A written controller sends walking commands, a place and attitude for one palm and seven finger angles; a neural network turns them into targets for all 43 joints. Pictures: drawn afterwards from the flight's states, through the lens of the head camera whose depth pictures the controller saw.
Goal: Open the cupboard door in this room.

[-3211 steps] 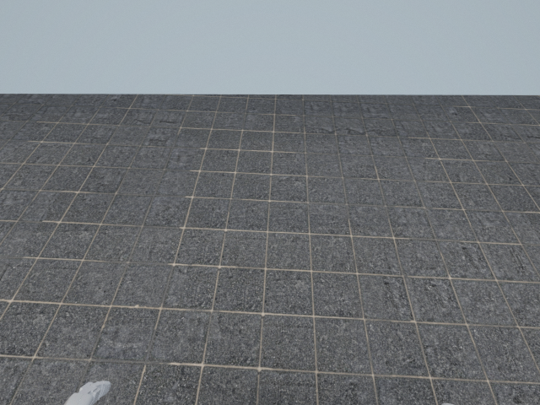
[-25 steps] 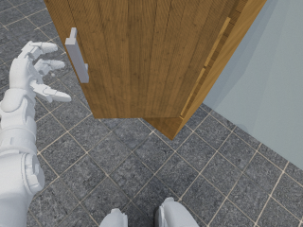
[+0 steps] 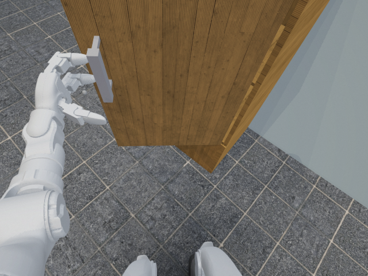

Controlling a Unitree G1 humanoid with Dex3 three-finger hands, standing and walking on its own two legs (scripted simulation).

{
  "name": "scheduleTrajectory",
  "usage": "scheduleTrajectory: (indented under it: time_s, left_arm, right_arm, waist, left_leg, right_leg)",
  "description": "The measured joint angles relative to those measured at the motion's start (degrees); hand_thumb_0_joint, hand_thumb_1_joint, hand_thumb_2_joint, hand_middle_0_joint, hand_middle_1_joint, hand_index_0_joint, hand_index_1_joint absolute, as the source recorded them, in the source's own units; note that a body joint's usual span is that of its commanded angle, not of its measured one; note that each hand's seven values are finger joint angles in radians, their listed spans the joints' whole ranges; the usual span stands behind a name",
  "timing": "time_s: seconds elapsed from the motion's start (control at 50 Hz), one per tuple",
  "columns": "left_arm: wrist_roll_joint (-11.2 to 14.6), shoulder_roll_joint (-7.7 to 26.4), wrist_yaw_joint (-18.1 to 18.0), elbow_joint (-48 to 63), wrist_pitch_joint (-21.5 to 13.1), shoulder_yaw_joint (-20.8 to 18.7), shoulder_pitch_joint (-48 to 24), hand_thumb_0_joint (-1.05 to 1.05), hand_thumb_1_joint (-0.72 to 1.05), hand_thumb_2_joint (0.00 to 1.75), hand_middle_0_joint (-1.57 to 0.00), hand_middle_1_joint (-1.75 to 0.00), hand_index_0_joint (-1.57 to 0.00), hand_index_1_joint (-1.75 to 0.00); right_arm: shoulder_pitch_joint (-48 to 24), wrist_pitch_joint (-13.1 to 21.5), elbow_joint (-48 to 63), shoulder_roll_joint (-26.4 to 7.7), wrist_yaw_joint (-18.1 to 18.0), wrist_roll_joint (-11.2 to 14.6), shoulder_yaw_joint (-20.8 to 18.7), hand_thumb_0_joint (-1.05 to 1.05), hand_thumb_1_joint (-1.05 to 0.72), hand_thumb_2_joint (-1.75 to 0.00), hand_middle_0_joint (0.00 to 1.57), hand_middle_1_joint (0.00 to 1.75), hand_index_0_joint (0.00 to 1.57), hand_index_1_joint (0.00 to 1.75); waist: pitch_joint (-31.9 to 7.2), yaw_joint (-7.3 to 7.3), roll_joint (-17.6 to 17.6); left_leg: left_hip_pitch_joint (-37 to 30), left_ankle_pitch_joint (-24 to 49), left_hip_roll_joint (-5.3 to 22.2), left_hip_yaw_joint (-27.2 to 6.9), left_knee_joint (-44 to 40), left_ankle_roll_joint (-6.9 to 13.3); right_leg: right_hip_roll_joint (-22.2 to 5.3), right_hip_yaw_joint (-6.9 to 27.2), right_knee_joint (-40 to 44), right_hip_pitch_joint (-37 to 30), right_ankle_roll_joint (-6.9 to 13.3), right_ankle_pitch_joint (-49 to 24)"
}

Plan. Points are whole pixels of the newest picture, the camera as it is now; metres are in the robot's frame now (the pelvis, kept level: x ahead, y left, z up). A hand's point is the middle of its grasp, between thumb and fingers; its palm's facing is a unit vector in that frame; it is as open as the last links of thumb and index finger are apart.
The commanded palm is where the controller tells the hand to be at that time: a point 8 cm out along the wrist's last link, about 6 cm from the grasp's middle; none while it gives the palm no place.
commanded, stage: slide the fingers in behind the handle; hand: left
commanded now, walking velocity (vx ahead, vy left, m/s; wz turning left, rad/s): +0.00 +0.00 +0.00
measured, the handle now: (102, 71) +0.54 +0.15 +0.08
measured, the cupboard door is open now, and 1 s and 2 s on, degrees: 43 42 43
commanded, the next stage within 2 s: close the thumb around the handle in 1.12 s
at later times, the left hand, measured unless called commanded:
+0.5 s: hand (108, 93) +0.49 +0.14 +0.07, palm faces -0.02 -1.00 +0.00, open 14.0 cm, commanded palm +0.46 +0.19 +0.07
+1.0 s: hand (114, 90) +0.49 +0.12 +0.07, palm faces +0.00 -1.00 -0.02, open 13.9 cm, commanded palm +0.47 +0.17 +0.07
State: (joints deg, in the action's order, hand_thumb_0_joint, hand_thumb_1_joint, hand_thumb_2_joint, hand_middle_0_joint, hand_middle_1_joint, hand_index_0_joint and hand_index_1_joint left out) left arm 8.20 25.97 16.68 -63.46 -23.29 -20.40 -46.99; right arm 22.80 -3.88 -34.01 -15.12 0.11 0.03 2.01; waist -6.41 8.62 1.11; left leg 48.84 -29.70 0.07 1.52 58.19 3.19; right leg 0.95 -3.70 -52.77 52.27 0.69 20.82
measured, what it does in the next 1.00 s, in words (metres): stands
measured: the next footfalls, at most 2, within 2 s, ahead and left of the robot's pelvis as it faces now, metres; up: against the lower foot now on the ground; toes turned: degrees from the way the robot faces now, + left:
none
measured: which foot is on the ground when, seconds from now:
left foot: down 0.00-1.00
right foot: down 0.00-1.00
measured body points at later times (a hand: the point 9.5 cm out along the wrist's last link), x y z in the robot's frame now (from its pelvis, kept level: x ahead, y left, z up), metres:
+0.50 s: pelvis -0.01 -0.01 +0.00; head +0.11 +0.01 +0.43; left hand +0.48 +0.19 +0.07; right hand +0.02 -0.27 -0.12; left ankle -0.02 +0.08 -0.67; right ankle +0.04 -0.12 -0.67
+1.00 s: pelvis -0.01 -0.02 +0.00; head +0.12 -0.01 +0.43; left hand +0.49 +0.18 +0.07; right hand +0.01 -0.29 -0.12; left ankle -0.02 +0.08 -0.67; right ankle +0.04 -0.12 -0.67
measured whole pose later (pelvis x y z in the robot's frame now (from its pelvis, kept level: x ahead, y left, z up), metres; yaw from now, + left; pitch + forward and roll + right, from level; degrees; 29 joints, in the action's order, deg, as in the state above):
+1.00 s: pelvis -0.01 -0.02 +0.00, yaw +1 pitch +21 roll -1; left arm 5.7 21.7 8.1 -66.5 -25.5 -16.8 -51.4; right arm 22.6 -2.4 -35.2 -15.4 0.9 -0.7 1.2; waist -5.7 9.2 1.2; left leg 50.6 -29.0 0.0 0.8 58.9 1.6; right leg 0.8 -4.4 -55.2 54.7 2.4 21.4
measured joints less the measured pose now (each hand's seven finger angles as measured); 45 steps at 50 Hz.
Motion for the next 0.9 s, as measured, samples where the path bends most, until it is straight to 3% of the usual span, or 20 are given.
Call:
scheduleTrajectory:
  time_s: [0.42, 0.58, 0.9]
  left_arm:
    - [-1.89, -5.72, -6.62, -0.28, -1.51, 3.36, -0.69, -0.01, -0.50, 0.30, -0.30, -1.20, -0.30, -1.20]
    - [-3.09, -5.08, -8.29, -1.21, -2.79, 2.48, -2.04, -0.01, -0.50, 0.30, -0.30, -1.20, -0.30, -1.20]
    - [-2.80, -4.40, -9.10, -2.72, -2.39, 3.67, -4.19, -0.01, -0.50, 0.30, -0.30, -1.20, -0.31, -1.21]
  right_arm:
    - [-0.25, 0.17, -0.88, 0.49, 1.13, -0.50, -0.64, 0.00, -0.91, -0.90, 0.21, 0.30, 0.20, 0.30]
    - [-0.60, 1.05, -0.66, 0.22, 0.92, -0.84, -0.60, 0.00, -0.91, -0.90, 0.21, 0.30, 0.20, 0.30]
    - [0.04, 1.54, -1.08, -0.27, 0.85, -0.87, -0.86, 0.00, -0.91, -0.90, 0.21, 0.30, 0.20, 0.30]
  waist:
    - [0.02, -0.26, 0.47]
    - [0.51, 0.65, 0.05]
    - [0.61, 0.73, 0.12]
  left_leg:
    - [-0.59, 0.12, -0.46, 0.12, 0.07, -0.19]
    - [0.53, 0.41, -0.29, 0.18, 0.54, -0.66]
    - [1.77, 0.72, -0.18, -0.60, 0.68, -1.47]
  right_leg:
    - [-0.45, 0.17, -1.02, -0.18, 0.18, 0.44]
    - [-0.32, 0.20, -1.96, 1.24, 0.74, 0.34]
    - [-0.26, -0.56, -2.45, 2.44, 1.59, 0.47]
